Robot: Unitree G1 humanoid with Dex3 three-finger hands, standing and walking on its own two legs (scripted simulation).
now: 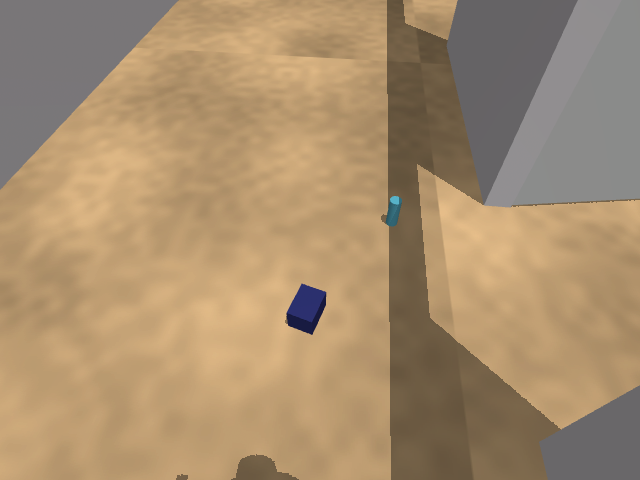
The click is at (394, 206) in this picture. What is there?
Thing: slim round
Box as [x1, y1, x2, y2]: [386, 196, 401, 226]
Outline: 397,196 391,197 389,202 386,223 391,226 396,224 401,203 401,199
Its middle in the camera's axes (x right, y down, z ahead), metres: +0.31 -0.11 +1.65
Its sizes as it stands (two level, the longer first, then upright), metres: 0.050 0.050 0.136
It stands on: the floor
